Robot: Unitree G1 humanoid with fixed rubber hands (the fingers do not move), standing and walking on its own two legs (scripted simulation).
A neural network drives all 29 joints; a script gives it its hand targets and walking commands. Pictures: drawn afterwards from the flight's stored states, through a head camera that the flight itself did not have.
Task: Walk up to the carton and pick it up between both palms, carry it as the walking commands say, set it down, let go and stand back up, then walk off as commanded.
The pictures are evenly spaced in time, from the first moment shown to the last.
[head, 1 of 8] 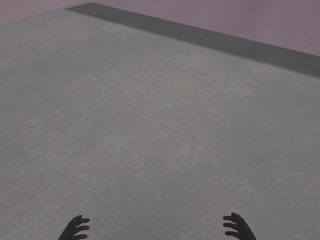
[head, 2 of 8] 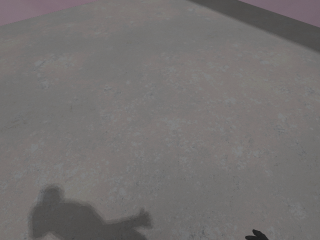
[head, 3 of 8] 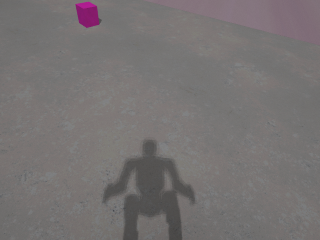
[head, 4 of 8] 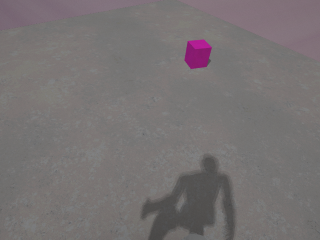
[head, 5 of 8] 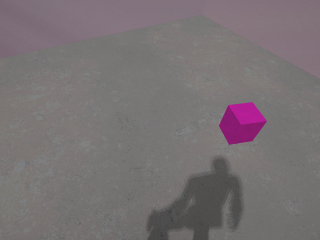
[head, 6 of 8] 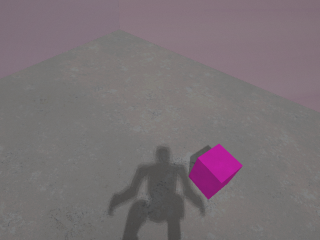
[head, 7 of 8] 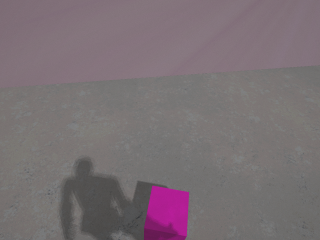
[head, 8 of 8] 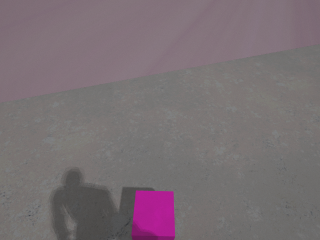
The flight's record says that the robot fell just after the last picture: no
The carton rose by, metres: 0.00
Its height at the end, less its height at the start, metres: +0.00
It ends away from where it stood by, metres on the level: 0.00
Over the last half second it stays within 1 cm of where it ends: yes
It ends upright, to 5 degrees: yes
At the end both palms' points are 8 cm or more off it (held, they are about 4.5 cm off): yes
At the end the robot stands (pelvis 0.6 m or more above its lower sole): yes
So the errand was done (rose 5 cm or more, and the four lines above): no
